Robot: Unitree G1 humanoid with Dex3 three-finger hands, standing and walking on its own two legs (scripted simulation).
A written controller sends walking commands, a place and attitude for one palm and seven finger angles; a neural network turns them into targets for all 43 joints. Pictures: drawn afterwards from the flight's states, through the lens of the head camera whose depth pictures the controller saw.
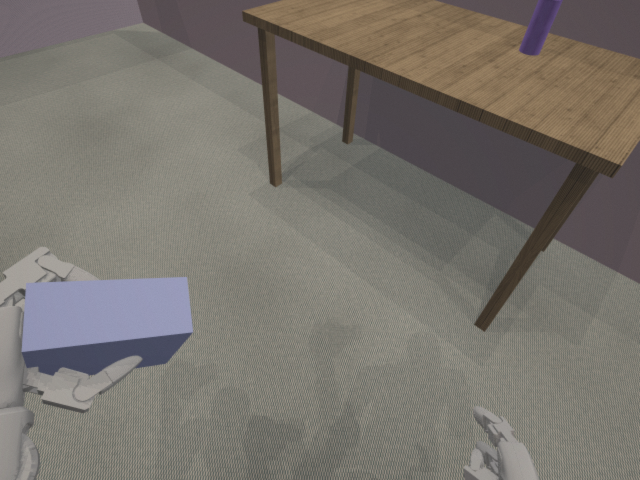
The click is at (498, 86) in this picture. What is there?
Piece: table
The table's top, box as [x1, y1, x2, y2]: [242, 0, 639, 177]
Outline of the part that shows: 242,11 243,20 610,177 612,177 639,140 639,59 550,33 548,33 538,55 526,55 521,53 518,50 518,48 527,27 434,0 281,0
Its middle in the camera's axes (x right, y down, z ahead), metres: +0.40 -0.64 +1.27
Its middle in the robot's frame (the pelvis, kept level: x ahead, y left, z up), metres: +1.40 -0.33 +0.00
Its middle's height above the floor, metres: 0.77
